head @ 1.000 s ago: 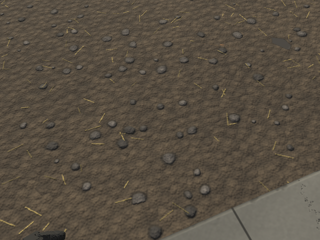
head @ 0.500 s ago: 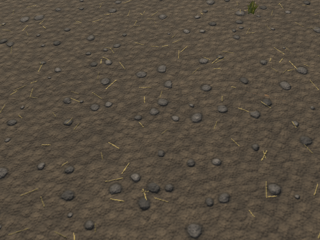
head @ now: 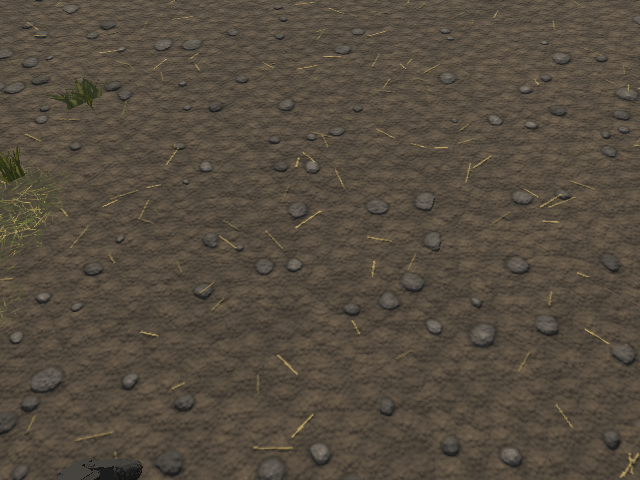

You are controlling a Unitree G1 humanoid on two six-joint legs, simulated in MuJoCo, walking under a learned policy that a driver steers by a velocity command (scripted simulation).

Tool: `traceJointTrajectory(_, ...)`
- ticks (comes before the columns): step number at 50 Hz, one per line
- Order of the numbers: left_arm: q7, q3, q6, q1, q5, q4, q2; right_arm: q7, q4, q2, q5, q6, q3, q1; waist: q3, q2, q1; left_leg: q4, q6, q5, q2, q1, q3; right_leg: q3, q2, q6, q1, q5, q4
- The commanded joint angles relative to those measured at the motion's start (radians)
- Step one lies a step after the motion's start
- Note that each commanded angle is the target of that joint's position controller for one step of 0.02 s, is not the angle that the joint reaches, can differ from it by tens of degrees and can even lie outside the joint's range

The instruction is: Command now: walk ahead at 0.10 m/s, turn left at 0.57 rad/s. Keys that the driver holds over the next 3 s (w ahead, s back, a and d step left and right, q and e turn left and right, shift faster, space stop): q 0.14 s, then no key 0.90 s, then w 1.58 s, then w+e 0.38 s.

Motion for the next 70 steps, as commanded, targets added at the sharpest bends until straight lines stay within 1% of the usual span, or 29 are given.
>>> traceJointTrajectory(1,0.012,0.055,0.016,0.112,-0.008,-0.057,0.171,0.008,-0.06,-0.12,0.003,-0.012,-0.014,0.191,-0.314,-0.242,0.001,0.486,-0.078,-0.204,0.076,-0.339,0.035,0.587,-0.507,-0.303,0.564,0.41,-0.101)
traceJointTrajectory(2,0.017,0.04,0.026,0.087,-0.012,-0.073,0.115,0.005,-0.057,-0.167,0.01,0.005,-0.032,0.095,-0.225,-0.153,0.039,0.543,-0.1,-0.121,0.104,-0.363,0.066,0.425,-0.425,-0.251,0.487,0.273,-0.103)
traceJointTrajectory(3,0.019,0.033,0.04,0.056,-0.007,-0.078,0.105,-0.002,-0.06,-0.157,0.011,0.025,-0.035,0.051,-0.18,-0.098,0.038,0.552,-0.112,-0.057,0.124,-0.36,0.088,0.332,-0.364,-0.213,0.403,0.151,-0.127)
traceJointTrajectory(5,0.024,0.035,0.055,0.006,-0.004,-0.076,0.125,-0.005,-0.082,-0.117,0.01,0.046,-0.029,0.025,-0.091,-0.129,0.025,0.517,-0.122,0.027,0.147,-0.312,0.13,0.198,-0.293,-0.197,0.242,0.06,-0.187)
traceJointTrajectory(10,0.028,0.045,0.065,0.024,-0.008,-0.048,0.137,0.001,-0.11,-0.041,-0.004,0.036,-0.003,-0.007,-0.137,-0.158,0.045,0.275,-0.116,0.058,0.168,-0.209,0.178,0.081,-0.294,-0.239,0.266,0.159,-0.197)
traceJointTrajectory(14,0.013,0.052,0.075,0.023,-0.025,-0.028,0.164,0.017,-0.108,-0.05,-0.006,0.031,0.002,-0.019,-0.15,-0.18,0.059,0.067,-0.086,0.098,0.163,-0.091,0.211,0.068,-0.314,-0.245,0.266,0.108,-0.189)
traceJointTrajectory(17,0.006,0.045,0.084,0.02,-0.048,-0.003,0.159,0.031,-0.079,-0.041,-0.012,0.027,0.002,0.035,-0.129,-0.171,0.018,-0.221,-0.034,0.254,0.13,0.062,0.256,0.043,-0.289,-0.194,0.217,0.022,-0.129)
traceJointTrajectory(18,0.004,0.038,0.084,0.067,-0.054,0.023,0.135,0.032,-0.077,-0.056,-0.019,0.026,-0.001,0.042,-0.115,-0.147,0.017,-0.32,-0.002,0.318,0.138,0.138,0.226,0.02,-0.259,-0.132,0.163,-0.052,-0.097)
traceJointTrajectory(19,-0.004,0.019,0.079,0.097,-0.032,0.025,0.076,0.024,-0.09,-0.116,-0.031,0.026,-0.009,0.046,-0.128,0.02,0.047,-0.395,0.054,0.41,0.304,0.222,0.009,-0.064,-0.178,-0.035,0.067,-0.207,0.062)
traceJointTrajectory(20,-0.006,0.008,0.069,0.094,-0.006,-0.002,0.035,0.022,-0.112,-0.161,-0.04,0.028,-0.011,-0.033,-0.081,0.238,0.088,-0.429,0.182,0.448,0.471,0.115,-0.164,-0.135,-0.07,0.039,-0.017,-0.414,0.119)
traceJointTrajectory(21,0.003,0.024,0.07,0.009,-0.007,-0.007,0.105,0.024,-0.12,-0.112,-0.058,0.012,-0.001,-0.049,-0.06,0.187,0.019,-0.458,0.225,0.366,0.464,0.021,-0.163,-0.059,-0.093,0.053,0.033,-0.453,0.239)
traceJointTrajectory(22,0.003,0.033,0.074,0.013,-0.021,0.0,0.118,0.024,-0.109,-0.08,-0.063,-0.006,0.011,-0.079,-0.045,0.174,0.041,-0.456,0.204,0.357,0.426,0.017,-0.117,-0.04,-0.095,0.053,0.029,-0.428,0.283)
traceJointTrajectory(25,0.01,0.039,0.089,0.073,-0.015,0.049,0.11,0.023,-0.087,-0.054,-0.035,-0.034,0.021,-0.124,-0.052,0.15,0.063,-0.391,0.154,0.596,0.358,0.056,-0.012,-0.021,-0.106,0.079,0.053,-0.371,0.318)
traceJointTrajectory(29,0.001,0.018,0.082,0.076,-0.033,0.065,0.065,0.024,-0.057,-0.035,-0.022,-0.023,0.025,-0.107,-0.099,0.115,0.054,-0.314,0.157,0.778,0.333,0.135,0.018,-0.052,-0.092,0.088,0.152,-0.278,0.105)
traceJointTrajectory(32,0.001,0.018,0.08,0.096,-0.013,0.078,0.114,0.027,-0.028,-0.018,-0.022,-0.026,0.03,-0.064,-0.115,0.042,0.048,-0.299,0.068,0.521,0.269,0.09,0.033,0.003,-0.139,0.056,0.337,0.144,-0.088)
traceJointTrajectory(33,0.005,0.032,0.084,0.096,-0.018,0.086,0.174,0.034,-0.02,-0.032,-0.033,-0.034,0.025,-0.022,-0.092,-0.046,0.006,-0.309,0.041,0.414,0.22,0.042,0.067,-0.003,-0.155,0.028,0.353,0.165,-0.033)
traceJointTrajectory(34,0.001,0.035,0.084,0.09,-0.026,0.103,0.154,0.033,-0.014,-0.03,-0.033,-0.034,0.026,-0.043,-0.073,-0.088,0.025,-0.309,0.015,0.361,0.186,0.067,0.113,-0.017,-0.128,0.007,0.284,0.026,-0.026)
traceJointTrajectory(37,0.001,0.018,0.074,0.074,-0.016,0.119,0.096,0.02,-0.011,-0.019,-0.026,-0.02,0.025,-0.11,-0.031,-0.069,0.048,-0.286,0.007,0.355,0.182,0.059,0.128,-0.014,-0.116,0.017,0.248,-0.027,-0.066)
traceJointTrajectory(52,0.024,0.007,0.068,0.098,-0.023,0.243,0.078,0.002,0.126,-0.009,-0.021,-0.02,0.015,-0.058,-0.003,-0.011,0.055,-0.307,-0.015,0.341,0.172,0.063,0.148,-0.027,-0.094,0.016,0.254,-0.101,-0.073)
traceJointTrajectory(55,0.031,0.013,0.074,0.119,-0.038,0.266,0.085,-0.006,0.158,-0.038,-0.007,-0.015,0.002,-0.017,0.033,0.004,0.046,-0.323,0.022,-0.123,0.155,0.011,0.146,-0.062,-0.051,-0.016,0.181,-0.492,-0.036)
traceJointTrajectory(57,0.031,0.011,0.056,0.104,-0.044,0.253,0.071,-0.007,0.164,-0.047,0.002,-0.032,-0.001,0.012,0.104,0.037,0.033,-0.379,0.069,-0.293,0.214,-0.032,0.053,-0.055,-0.053,-0.037,0.09,-0.583,0.009)
traceJointTrajectory(60,0.011,0.006,0.011,0.088,-0.055,0.244,0.027,0.003,0.197,-0.095,0.01,-0.064,-0.017,0.081,0.096,0.164,0.022,-0.518,0.174,-0.349,0.392,0.04,-0.221,-0.106,-0.033,-0.043,0.029,-0.38,0.199)
traceJointTrajectory(63,-0.007,0.009,-0.012,0.188,-0.065,0.283,0.021,0.011,0.16,-0.078,0.019,-0.07,-0.007,-0.045,0.104,0.144,0.111,-0.501,0.145,-0.23,0.358,-0.121,-0.141,-0.096,-0.044,-0.105,0.267,-0.358,0.026)
traceJointTrajectory(64,-0.008,0.018,-0.014,0.277,-0.06,0.327,0.041,0.013,0.141,-0.054,0.02,-0.069,0.0,-0.1,0.093,0.097,0.148,-0.404,0.098,-0.119,0.289,-0.204,-0.041,-0.06,-0.054,-0.107,0.416,-0.282,-0.054)
traceJointTrajectory(65,-0.005,0.04,-0.017,0.395,-0.051,0.365,0.118,0.014,0.11,0.011,0.018,-0.079,0.017,-0.155,0.067,-0.092,0.182,-0.136,0.018,0.018,0.171,-0.325,0.144,0.176,-0.19,-0.151,0.527,-0.408,-0.17)
traceJointTrajectory(66,-0.016,0.064,-0.023,0.471,-0.05,0.378,0.222,0.012,0.068,0.019,0.019,-0.102,0.018,-0.178,0.057,-0.312,0.19,0.123,-0.023,0.015,0.1,-0.494,0.238,0.539,-0.39,-0.261,0.635,-0.427,-0.309)
traceJointTrajectory(67,-0.017,0.045,-0.03,0.445,-0.033,0.367,0.162,0.014,0.072,-0.03,0.027,-0.116,0.006,-0.177,0.076,-0.224,0.172,0.312,-0.015,-0.061,0.138,-0.599,0.16,0.607,-0.436,-0.296,0.651,-0.363,-0.311)
traceJointTrajectory(68,-0.018,0.03,-0.036,0.407,-0.032,0.35,0.11,0.023,0.095,-0.028,0.033,-0.125,0.006,-0.122,0.079,-0.158,0.134,0.396,0.005,0.009,0.174,-0.64,0.135,0.52,-0.403,-0.271,0.673,-0.299,-0.291)
traceJointTrajectory(70,-0.023,0.021,-0.034,0.36,-0.039,0.332,0.096,0.034,0.111,-0.019,0.025,-0.131,0.005,-0.119,0.082,-0.103,0.108,0.392,0.023,0.15,0.23,-0.673,0.157,0.363,-0.358,-0.214,0.667,-0.163,-0.305)
Next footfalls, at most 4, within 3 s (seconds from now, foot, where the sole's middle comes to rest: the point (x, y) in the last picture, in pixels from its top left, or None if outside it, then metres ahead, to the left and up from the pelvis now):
0.38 left None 0.06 0.13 -0.76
0.64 right None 0.10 -0.11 -0.76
1.72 left None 0.41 0.20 -0.76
2.26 right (317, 348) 0.76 0.02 -0.76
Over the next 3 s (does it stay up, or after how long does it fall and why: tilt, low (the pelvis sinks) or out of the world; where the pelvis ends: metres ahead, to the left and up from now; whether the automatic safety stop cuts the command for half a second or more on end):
stays up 0.96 0.20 0.02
